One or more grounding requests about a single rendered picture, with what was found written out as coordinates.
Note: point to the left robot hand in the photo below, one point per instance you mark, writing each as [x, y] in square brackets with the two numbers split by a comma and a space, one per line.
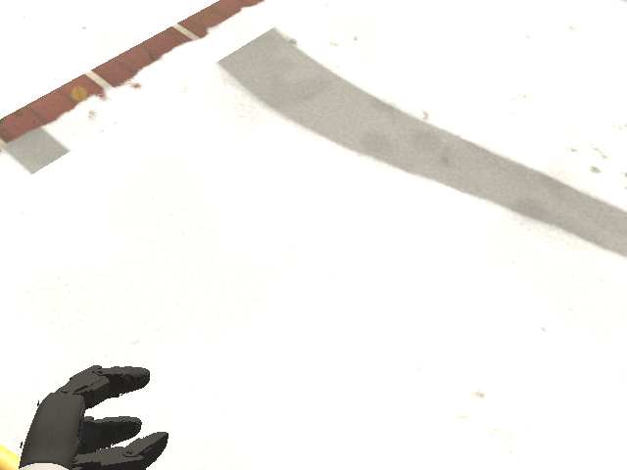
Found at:
[60, 434]

